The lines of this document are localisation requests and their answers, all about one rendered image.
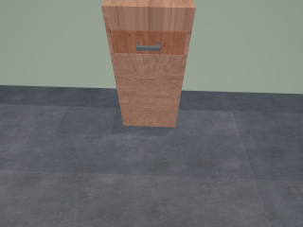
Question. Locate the cabinet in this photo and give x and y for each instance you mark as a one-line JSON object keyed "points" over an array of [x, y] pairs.
{"points": [[149, 86]]}

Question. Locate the drawer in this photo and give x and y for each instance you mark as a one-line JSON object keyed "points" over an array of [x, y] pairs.
{"points": [[171, 42]]}

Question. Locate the handle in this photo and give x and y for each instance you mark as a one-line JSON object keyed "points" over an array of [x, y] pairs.
{"points": [[147, 47]]}

